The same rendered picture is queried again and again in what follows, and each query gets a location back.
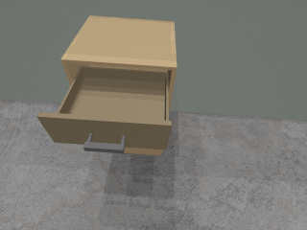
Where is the handle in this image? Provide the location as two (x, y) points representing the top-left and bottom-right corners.
(83, 132), (126, 153)

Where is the drawer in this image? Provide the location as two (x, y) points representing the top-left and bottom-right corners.
(37, 66), (172, 150)

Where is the cabinet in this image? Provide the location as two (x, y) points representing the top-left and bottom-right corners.
(60, 15), (177, 155)

